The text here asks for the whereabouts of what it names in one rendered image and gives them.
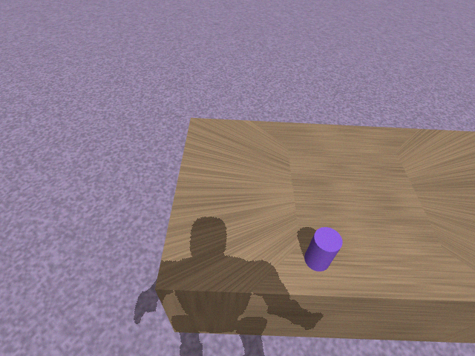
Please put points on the can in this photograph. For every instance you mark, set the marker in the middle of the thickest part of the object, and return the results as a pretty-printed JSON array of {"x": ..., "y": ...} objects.
[{"x": 323, "y": 248}]

